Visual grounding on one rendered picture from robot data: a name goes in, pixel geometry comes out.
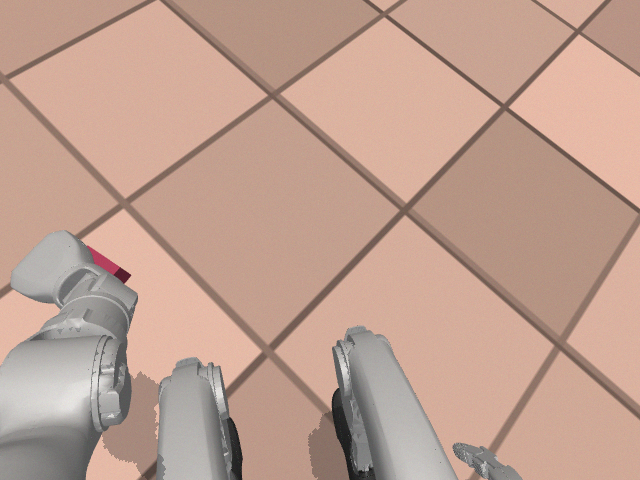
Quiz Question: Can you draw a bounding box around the small box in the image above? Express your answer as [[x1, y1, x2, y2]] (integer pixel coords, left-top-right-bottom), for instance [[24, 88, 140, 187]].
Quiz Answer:
[[87, 246, 131, 284]]

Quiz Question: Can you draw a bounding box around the left robot hand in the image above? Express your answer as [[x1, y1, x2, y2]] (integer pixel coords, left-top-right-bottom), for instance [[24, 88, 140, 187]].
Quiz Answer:
[[10, 230, 95, 304]]

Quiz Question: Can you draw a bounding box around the right robot hand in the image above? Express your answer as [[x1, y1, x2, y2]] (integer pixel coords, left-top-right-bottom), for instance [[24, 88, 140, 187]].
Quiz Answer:
[[453, 443, 523, 480]]

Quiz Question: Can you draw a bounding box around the left robot foot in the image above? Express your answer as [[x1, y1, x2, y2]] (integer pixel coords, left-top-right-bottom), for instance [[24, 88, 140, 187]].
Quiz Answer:
[[227, 416, 243, 480]]

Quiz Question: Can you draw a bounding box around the right robot foot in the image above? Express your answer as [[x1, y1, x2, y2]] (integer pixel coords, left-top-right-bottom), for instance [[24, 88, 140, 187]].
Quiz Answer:
[[332, 388, 376, 480]]

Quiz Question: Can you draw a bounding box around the left robot arm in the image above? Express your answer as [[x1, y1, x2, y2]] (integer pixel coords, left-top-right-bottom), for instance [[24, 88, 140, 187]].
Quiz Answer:
[[0, 263, 138, 480]]

